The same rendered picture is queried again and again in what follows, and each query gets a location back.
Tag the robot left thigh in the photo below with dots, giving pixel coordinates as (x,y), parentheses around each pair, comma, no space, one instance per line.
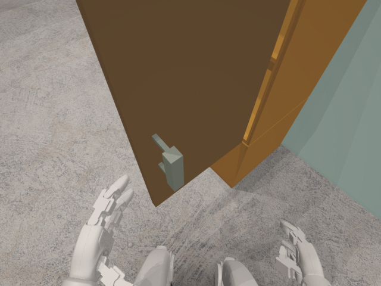
(157,269)

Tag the robot left hand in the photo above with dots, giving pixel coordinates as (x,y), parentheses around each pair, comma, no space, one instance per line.
(96,236)

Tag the handle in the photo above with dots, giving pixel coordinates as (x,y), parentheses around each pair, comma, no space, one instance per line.
(173,164)

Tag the cupboard door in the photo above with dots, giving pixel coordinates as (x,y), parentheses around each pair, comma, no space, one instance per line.
(189,71)

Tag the robot right hand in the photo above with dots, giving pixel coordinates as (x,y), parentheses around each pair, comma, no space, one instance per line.
(303,259)

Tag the robot thigh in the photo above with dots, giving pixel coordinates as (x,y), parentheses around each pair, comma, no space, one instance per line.
(233,273)
(157,269)

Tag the robot right thigh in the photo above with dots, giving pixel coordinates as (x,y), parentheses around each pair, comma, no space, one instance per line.
(233,273)

